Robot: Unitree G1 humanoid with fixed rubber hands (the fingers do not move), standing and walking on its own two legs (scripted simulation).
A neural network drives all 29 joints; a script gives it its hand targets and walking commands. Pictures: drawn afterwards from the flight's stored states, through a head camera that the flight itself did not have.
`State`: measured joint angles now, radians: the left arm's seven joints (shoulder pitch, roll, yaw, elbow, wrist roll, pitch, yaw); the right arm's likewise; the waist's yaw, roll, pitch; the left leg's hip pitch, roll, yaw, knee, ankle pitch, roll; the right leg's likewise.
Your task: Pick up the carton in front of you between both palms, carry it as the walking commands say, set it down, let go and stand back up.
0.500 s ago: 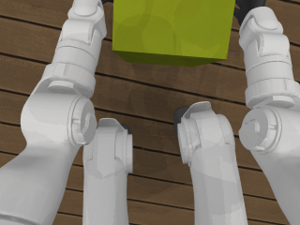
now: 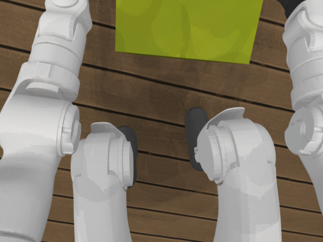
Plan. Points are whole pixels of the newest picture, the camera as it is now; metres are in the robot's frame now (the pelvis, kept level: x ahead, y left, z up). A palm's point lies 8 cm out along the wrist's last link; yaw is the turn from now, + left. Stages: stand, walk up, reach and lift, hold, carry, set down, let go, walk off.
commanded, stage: set down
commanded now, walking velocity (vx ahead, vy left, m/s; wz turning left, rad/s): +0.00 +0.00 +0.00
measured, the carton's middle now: (180, 5) +0.52 -0.08 -0.24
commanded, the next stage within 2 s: let go in 1.10 s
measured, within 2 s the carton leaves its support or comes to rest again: neither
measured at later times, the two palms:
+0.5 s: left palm out of the picture +0.58 +0.08 -0.03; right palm out of the picture +0.50 -0.29 -0.03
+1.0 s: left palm out of the picture +0.58 +0.09 +0.12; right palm out of the picture +0.50 -0.30 +0.12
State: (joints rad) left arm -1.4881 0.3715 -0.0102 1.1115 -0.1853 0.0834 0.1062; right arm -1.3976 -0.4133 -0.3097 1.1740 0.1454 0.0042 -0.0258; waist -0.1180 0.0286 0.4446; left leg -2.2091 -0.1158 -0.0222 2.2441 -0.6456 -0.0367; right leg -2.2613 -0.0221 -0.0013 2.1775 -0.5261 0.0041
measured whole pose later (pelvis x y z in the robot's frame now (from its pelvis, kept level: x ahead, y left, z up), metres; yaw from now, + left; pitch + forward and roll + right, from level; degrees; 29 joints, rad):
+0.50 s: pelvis +0.00 +0.00 +0.08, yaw -1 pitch +43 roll +2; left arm -1.38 0.30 0.17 1.02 -0.05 0.18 0.12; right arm -1.26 -0.33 -0.31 0.95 0.11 0.14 -0.05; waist -0.12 0.04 0.09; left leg -2.10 -0.07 -0.01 1.93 -0.59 -0.03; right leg -2.18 0.02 0.02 1.88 -0.46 0.00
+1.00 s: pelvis +0.03 -0.01 +0.22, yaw -1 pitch +47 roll +2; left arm -1.17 0.25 0.21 0.87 0.01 0.21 0.08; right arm -1.07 -0.29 -0.37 0.82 0.05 0.17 0.02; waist -0.11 0.04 -0.08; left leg -1.76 -0.07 -0.04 1.42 -0.48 -0.03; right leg -1.83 0.03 0.03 1.38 -0.37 0.00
